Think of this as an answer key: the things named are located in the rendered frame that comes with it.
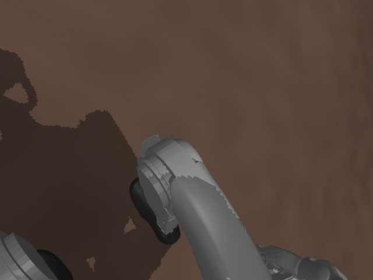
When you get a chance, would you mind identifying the right robot arm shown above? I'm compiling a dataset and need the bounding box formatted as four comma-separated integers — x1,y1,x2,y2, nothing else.
297,257,348,280

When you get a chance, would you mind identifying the right robot foot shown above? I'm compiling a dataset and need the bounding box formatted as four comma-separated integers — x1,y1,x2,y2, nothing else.
129,178,180,245

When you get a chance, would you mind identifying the left robot foot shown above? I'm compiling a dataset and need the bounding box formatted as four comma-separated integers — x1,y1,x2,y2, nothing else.
37,250,73,280

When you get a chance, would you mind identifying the right robot hand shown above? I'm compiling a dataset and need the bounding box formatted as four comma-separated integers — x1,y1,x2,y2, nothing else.
256,244,303,280

